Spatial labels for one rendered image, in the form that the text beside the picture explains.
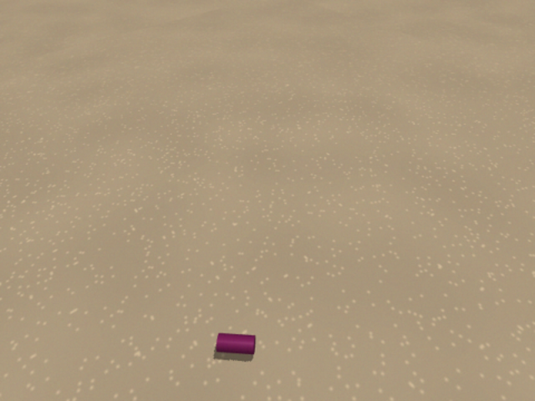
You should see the can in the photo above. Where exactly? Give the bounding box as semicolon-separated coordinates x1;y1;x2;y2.
217;333;256;354

